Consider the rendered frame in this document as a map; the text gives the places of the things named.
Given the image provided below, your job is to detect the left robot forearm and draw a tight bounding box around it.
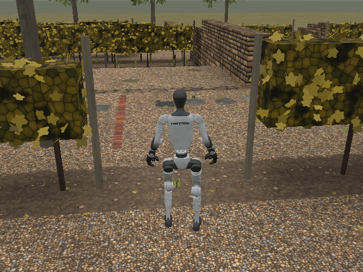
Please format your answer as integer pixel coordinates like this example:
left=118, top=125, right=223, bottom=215
left=148, top=137, right=159, bottom=158

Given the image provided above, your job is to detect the robot right shin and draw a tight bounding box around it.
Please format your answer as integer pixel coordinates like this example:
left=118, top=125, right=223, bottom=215
left=193, top=187, right=201, bottom=223

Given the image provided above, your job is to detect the right robot thigh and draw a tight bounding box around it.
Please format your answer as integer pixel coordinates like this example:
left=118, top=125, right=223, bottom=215
left=189, top=158, right=202, bottom=197

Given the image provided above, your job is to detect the left robot hand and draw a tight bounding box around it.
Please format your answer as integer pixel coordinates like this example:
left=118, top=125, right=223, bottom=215
left=146, top=155, right=159, bottom=167

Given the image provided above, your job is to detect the right robot hand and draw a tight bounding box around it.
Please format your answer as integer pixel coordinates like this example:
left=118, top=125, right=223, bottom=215
left=205, top=153, right=218, bottom=165

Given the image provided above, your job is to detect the left robot upper arm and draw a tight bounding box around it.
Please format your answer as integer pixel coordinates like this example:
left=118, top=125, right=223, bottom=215
left=153, top=114, right=168, bottom=145

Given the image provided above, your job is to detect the right robot forearm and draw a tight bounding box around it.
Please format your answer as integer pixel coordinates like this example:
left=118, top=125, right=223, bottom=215
left=204, top=136, right=216, bottom=155

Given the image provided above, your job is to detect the right robot upper arm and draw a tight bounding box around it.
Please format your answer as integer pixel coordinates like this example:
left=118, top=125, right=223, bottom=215
left=192, top=114, right=210, bottom=144

